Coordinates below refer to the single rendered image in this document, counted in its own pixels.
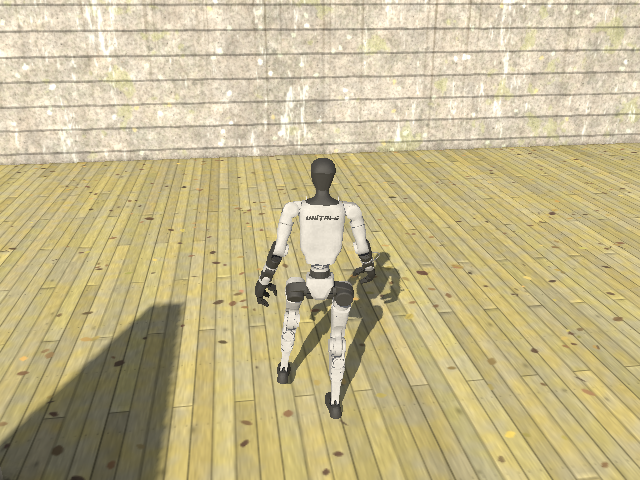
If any robot left forearm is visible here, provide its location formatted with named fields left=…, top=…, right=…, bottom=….
left=258, top=241, right=282, bottom=285

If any robot right forearm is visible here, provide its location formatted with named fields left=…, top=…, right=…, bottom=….
left=358, top=239, right=374, bottom=271

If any robot right upper arm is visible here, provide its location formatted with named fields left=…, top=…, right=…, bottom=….
left=342, top=201, right=369, bottom=255

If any left robot hand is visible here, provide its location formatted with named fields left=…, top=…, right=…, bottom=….
left=255, top=280, right=277, bottom=307

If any robot left shin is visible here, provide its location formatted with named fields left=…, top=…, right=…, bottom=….
left=280, top=311, right=296, bottom=372

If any right robot hand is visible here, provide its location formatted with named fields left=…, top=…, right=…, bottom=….
left=353, top=266, right=376, bottom=284

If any robot left upper arm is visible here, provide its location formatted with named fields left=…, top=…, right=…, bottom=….
left=273, top=201, right=302, bottom=257

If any left robot foot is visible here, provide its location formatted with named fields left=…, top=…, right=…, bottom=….
left=277, top=362, right=291, bottom=384

